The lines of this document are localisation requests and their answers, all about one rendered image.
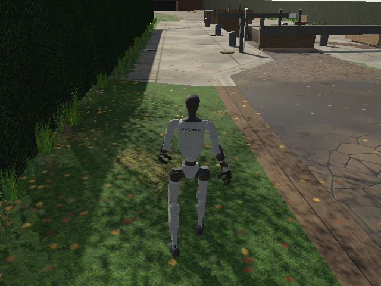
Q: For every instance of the right robot forearm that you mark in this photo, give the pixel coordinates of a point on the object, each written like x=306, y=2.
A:
x=222, y=161

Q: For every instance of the left robot upper arm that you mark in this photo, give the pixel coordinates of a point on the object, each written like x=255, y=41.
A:
x=173, y=124

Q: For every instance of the right robot upper arm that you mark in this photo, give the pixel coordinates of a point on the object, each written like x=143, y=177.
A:
x=213, y=136

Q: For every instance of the left robot forearm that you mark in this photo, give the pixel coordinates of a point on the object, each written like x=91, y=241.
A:
x=162, y=152

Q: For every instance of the robot right hand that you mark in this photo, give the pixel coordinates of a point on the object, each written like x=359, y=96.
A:
x=227, y=177

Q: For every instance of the robot left hand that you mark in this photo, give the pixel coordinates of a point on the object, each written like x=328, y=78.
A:
x=163, y=161

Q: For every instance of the humanoid robot torso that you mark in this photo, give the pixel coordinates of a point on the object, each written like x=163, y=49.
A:
x=190, y=142

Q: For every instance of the robot right shin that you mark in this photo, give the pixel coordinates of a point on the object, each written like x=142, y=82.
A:
x=201, y=209

